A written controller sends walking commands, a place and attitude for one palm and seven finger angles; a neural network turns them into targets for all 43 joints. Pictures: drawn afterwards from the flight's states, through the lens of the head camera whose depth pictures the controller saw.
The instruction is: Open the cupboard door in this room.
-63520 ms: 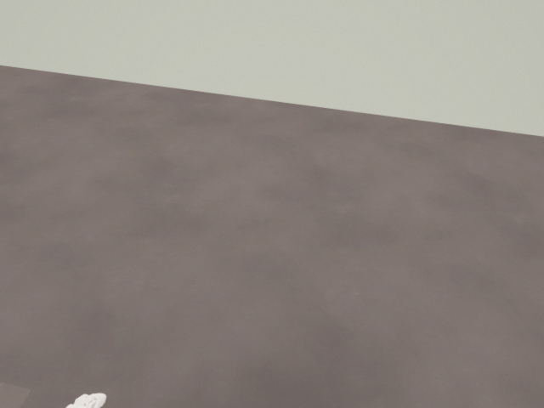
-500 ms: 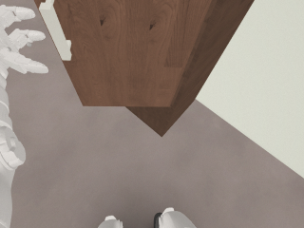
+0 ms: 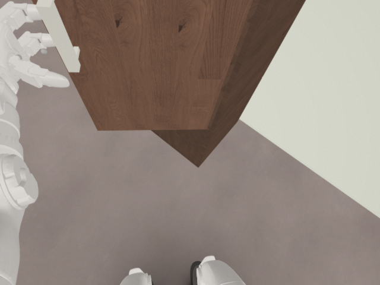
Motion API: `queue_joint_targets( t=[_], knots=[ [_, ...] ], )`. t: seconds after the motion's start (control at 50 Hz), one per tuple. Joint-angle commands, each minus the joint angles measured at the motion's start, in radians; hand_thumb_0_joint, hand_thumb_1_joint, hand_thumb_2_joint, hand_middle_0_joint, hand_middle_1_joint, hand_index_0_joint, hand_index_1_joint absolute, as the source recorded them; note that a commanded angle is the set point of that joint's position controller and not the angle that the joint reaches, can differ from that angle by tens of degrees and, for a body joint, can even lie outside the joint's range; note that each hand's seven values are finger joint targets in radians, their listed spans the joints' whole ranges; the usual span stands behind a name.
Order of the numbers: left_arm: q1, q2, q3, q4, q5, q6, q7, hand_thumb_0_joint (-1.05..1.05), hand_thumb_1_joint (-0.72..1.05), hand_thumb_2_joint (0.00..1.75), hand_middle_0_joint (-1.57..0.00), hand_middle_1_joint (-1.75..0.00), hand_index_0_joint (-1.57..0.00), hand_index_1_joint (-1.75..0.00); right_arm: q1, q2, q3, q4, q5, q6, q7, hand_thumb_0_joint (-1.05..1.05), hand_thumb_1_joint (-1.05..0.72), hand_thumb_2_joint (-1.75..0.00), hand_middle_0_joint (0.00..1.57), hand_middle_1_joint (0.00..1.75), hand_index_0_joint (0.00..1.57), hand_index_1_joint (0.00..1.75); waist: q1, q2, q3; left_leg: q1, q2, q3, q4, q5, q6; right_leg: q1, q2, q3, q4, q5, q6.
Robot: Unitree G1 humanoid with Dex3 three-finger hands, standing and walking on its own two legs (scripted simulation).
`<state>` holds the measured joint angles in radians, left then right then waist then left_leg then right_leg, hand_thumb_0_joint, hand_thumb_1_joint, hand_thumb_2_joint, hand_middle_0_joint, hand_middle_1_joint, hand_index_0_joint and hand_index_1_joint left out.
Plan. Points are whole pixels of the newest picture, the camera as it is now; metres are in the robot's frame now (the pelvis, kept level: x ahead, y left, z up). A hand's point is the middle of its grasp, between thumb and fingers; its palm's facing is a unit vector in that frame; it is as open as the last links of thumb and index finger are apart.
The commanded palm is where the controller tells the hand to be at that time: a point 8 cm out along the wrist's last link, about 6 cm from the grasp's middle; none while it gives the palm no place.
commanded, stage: slide the fingers in behind the handle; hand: left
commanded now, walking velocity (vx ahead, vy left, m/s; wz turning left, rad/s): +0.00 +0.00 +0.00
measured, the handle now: (63, 32) +0.59 +0.18 +0.12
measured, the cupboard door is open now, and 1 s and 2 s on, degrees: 43 43 45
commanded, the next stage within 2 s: close the thumb around the handle in 0.88 s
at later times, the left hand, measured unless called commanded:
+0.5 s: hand (66, 52) +0.54 +0.17 +0.12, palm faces -0.06 -1.00 +0.00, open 14.0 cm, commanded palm +0.51 +0.22 +0.12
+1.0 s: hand (69, 54) +0.53 +0.16 +0.12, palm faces -0.05 -1.00 -0.01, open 14.0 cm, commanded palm +0.52 +0.21 +0.12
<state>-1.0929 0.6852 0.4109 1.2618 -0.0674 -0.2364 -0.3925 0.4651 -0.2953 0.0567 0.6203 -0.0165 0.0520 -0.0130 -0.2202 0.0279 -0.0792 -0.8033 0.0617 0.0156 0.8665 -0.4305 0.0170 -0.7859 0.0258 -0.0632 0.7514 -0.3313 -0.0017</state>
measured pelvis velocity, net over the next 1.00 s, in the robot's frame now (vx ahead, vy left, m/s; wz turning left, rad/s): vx -0.01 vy -0.01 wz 0.01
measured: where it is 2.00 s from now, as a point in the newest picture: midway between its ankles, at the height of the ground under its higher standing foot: outside the picture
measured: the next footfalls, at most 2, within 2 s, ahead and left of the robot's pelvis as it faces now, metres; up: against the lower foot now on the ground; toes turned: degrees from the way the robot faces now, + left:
none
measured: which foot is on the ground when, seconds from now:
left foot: down 0.00-1.00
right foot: down 0.00-1.00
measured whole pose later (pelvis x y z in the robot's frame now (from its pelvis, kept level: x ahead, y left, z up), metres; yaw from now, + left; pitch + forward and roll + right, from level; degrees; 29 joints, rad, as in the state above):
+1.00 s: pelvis -0.01 -0.01 +0.00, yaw +1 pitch +19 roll -2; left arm -1.09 0.57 0.38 1.28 -0.06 -0.27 -0.28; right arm 0.44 -0.29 0.05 0.63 -0.02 0.02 -0.01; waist -0.21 0.03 -0.07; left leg -0.77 0.05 0.02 0.85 -0.42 0.01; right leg -0.76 0.02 -0.06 0.77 -0.34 -0.01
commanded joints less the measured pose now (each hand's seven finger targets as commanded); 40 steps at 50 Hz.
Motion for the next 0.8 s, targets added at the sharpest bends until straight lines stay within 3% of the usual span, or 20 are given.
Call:
queue_joint_targets(
  t=[0.0,0.04,0.1,0.14,0.18,0.2,0.24,0.32,0.38,0.46,0.48,0.5,0.54,0.56,0.58,0.64,0.68,0.7,0.74,0.78],
  knots=[
    [-0.442,0.229,0.037,-0.219,-0.026,-0.07,0.025,0.0,-0.5,0.3,-0.3,-1.2,-0.3,-1.2,0.198,-0.182,-0.074,-0.033,0.0,-0.013,-0.006,0.0,-0.9,-0.9,0.2,0.3,0.2,0.3,0.003,0.16,-0.484,0.387,-0.023,-0.064,-0.066,0.509,0.007,0.182,0.035,0.016,-0.033,0.365,-0.019],
    [-0.447,0.228,0.031,-0.218,-0.016,-0.067,0.035,0.0,-0.5,0.3,-0.3,-1.2,-0.3,-1.2,0.193,-0.18,-0.074,-0.038,0.001,-0.012,-0.004,0.0,-0.9,-0.9,0.2,0.3,0.2,0.3,0.005,0.158,-0.459,0.36,-0.026,-0.061,-0.072,0.481,0.007,0.192,0.033,0.017,-0.033,0.357,-0.019],
    [-0.446,0.174,0.003,-0.268,-0.011,-0.081,0.053,0.0,-0.5,0.3,-0.3,-1.2,-0.3,-1.2,0.194,-0.172,-0.079,-0.038,-0.001,-0.014,0.002,0.0,-0.9,-0.9,0.2,0.3,0.2,0.3,0.01,0.194,-0.502,0.423,-0.022,-0.068,-0.063,0.55,0.0,0.173,0.034,0.015,-0.025,0.378,-0.02],
    [-0.451,0.159,0.004,-0.259,-0.022,-0.078,0.058,0.0,-0.5,0.3,-0.3,-1.2,-0.3,-1.2,0.193,-0.175,-0.082,-0.033,-0.002,-0.014,0.005,0.0,-0.9,-0.9,0.2,0.3,0.2,0.3,-0.002,0.142,-0.478,0.408,-0.02,-0.066,-0.068,0.526,0.003,0.181,0.036,0.012,-0.032,0.375,-0.017],
    [-0.435,0.197,0.044,-0.238,-0.028,-0.078,0.061,0.0,-0.5,0.3,-0.3,-1.2,-0.3,-1.2,0.194,-0.179,-0.08,-0.034,-0.001,-0.013,0.002,0.0,-0.9,-0.9,0.2,0.3,0.2,0.3,0.009,0.12,-0.488,0.382,-0.025,-0.061,-0.069,0.519,0.007,0.212,0.035,0.018,-0.03,0.394,-0.018],
    [-0.445,0.163,0.011,-0.236,-0.026,-0.075,0.061,0.0,-0.5,0.3,-0.3,-1.2,-0.3,-1.2,0.19,-0.172,-0.078,-0.033,0.001,-0.014,0.002,0.0,-0.9,-0.9,0.2,0.3,0.2,0.3,0.001,0.124,-0.463,0.371,-0.027,-0.058,-0.072,0.516,0.007,0.211,0.033,0.018,-0.03,0.401,-0.018],
    [-0.423,0.15,0.008,-0.261,-0.019,-0.08,0.068,0.0,-0.5,0.3,-0.3,-1.2,-0.3,-1.2,0.187,-0.169,-0.081,-0.038,0.0,-0.016,0.007,0.0,-0.9,-0.9,0.2,0.3,0.2,0.3,0.016,0.159,-0.479,0.393,-0.028,-0.058,-0.069,0.535,0.004,0.205,0.032,0.018,-0.027,0.399,-0.02],
    [-0.432,0.077,-0.027,-0.29,-0.03,-0.093,0.088,0.0,-0.5,0.3,-0.3,-1.2,-0.3,-1.2,0.184,-0.161,-0.087,-0.03,-0.001,-0.021,0.012,0.0,-0.9,-0.9,0.2,0.3,0.2,0.3,0.007,0.152,-0.483,0.441,-0.021,-0.069,-0.067,0.585,-0.003,0.18,0.034,0.011,-0.028,0.399,-0.017],
    [-0.436,0.108,0.005,-0.281,-0.029,-0.091,0.104,0.0,-0.5,0.3,-0.3,-1.2,-0.3,-1.2,0.18,-0.164,-0.087,-0.028,-0.002,-0.021,0.011,0.0,-0.9,-0.9,0.2,0.3,0.2,0.3,0.015,0.123,-0.484,0.414,-0.027,-0.062,-0.068,0.566,0.002,0.209,0.033,0.015,-0.026,0.416,-0.017],
    [-0.413,0.1,0.004,-0.302,-0.021,-0.1,0.123,0.0,-0.5,0.3,-0.3,-1.2,-0.3,-1.2,0.172,-0.158,-0.086,-0.047,-0.002,-0.024,0.013,0.0,-0.9,-0.9,0.2,0.3,0.2,0.3,0.024,0.108,-0.488,0.379,-0.038,-0.047,-0.072,0.546,0.01,0.262,0.03,0.021,-0.02,0.453,-0.02],
    [-0.428,0.136,0.025,-0.313,-0.017,-0.107,0.125,0.0,-0.5,0.3,-0.3,-1.2,-0.3,-1.2,0.167,-0.159,-0.086,-0.039,-0.002,-0.024,0.013,0.0,-0.9,-0.9,0.2,0.3,0.2,0.3,0.029,0.123,-0.504,0.377,-0.039,-0.043,-0.071,0.537,0.008,0.275,0.028,0.029,-0.023,0.463,-0.018],
    [-0.389,0.158,0.045,-0.271,-0.012,-0.103,0.127,0.0,-0.5,0.3,-0.3,-1.2,-0.3,-1.2,0.169,-0.159,-0.085,-0.04,0.0,-0.022,0.011,0.0,-0.9,-0.9,0.2,0.3,0.2,0.3,0.036,0.088,-0.481,0.348,-0.04,-0.04,-0.074,0.522,0.01,0.291,0.028,0.029,-0.022,0.466,-0.018],
    [-0.399,0.123,0.006,-0.28,-0.008,-0.105,0.121,0.0,-0.5,0.3,-0.3,-1.2,-0.3,-1.2,0.155,-0.157,-0.083,-0.049,0.004,-0.024,0.011,0.0,-0.9,-0.9,0.2,0.3,0.2,0.3,0.029,0.09,-0.462,0.328,-0.046,-0.032,-0.084,0.472,0.013,0.298,0.026,0.035,-0.03,0.447,-0.016],
    [-0.42,0.094,-0.016,-0.302,-0.015,-0.111,0.116,0.0,-0.5,0.3,-0.3,-1.2,-0.3,-1.2,0.154,-0.154,-0.082,-0.054,0.005,-0.027,0.008,0.0,-0.9,-0.9,0.2,0.3,0.2,0.3,0.021,0.122,-0.468,0.35,-0.047,-0.032,-0.081,0.489,0.015,0.287,0.026,0.032,-0.027,0.451,-0.02],
    [-0.41,0.136,0.018,-0.286,-0.011,-0.112,0.117,0.0,-0.5,0.3,-0.3,-1.2,-0.3,-1.2,0.159,-0.159,-0.084,-0.043,0.004,-0.026,0.007,0.0,-0.9,-0.9,0.2,0.3,0.2,0.3,0.032,0.114,-0.481,0.359,-0.043,-0.038,-0.08,0.491,0.011,0.287,0.026,0.032,-0.027,0.446,-0.019],
    [-0.422,0.11,-0.005,-0.257,-0.023,-0.103,0.103,0.0,-0.5,0.3,-0.3,-1.2,-0.3,-1.2,0.155,-0.162,-0.083,-0.04,0.006,-0.029,0.003,0.0,-0.9,-0.9,0.2,0.3,0.2,0.3,0.015,0.084,-0.448,0.333,-0.046,-0.032,-0.086,0.443,0.015,0.282,0.026,0.036,-0.04,0.422,-0.015],
    [-0.464,0.091,-0.028,-0.278,-0.024,-0.111,0.099,0.0,-0.5,0.3,-0.3,-1.2,-0.3,-1.2,0.157,-0.16,-0.082,-0.033,0.006,-0.032,-0.002,0.0,-0.9,-0.9,0.2,0.3,0.2,0.3,0.004,0.114,-0.463,0.364,-0.044,-0.042,-0.085,0.458,0.013,0.259,0.024,0.034,-0.037,0.416,-0.016],
    [-0.442,0.091,-0.022,-0.252,-0.022,-0.109,0.1,0.0,-0.5,0.3,-0.3,-1.2,-0.3,-1.2,0.156,-0.161,-0.082,-0.031,0.005,-0.034,-0.002,0.0,-0.9,-0.9,0.2,0.3,0.2,0.3,0.011,0.117,-0.452,0.362,-0.044,-0.043,-0.084,0.443,0.011,0.241,0.024,0.032,-0.039,0.391,-0.017],
    [-0.471,0.048,-0.058,-0.238,-0.026,-0.103,0.102,0.0,-0.5,0.3,-0.3,-1.2,-0.3,-1.2,0.157,-0.161,-0.081,-0.022,0.004,-0.038,0.0,0.0,-0.9,-0.9,0.2,0.3,0.2,0.3,-0.01,0.106,-0.425,0.355,-0.044,-0.046,-0.089,0.411,0.013,0.217,0.025,0.03,-0.046,0.359,-0.015],
    [-0.482,0.107,-0.01,-0.24,-0.03,-0.111,0.104,0.0,-0.5,0.3,-0.3,-1.2,-0.3,-1.2,0.165,-0.168,-0.082,-0.017,0.002,-0.044,-0.004,0.0,-0.9,-0.9,0.2,0.3,0.2,0.3,0.0,0.092,-0.469,0.356,-0.045,-0.048,-0.084,0.416,0.014,0.247,0.024,0.035,-0.044,0.371,-0.015]
  ],
)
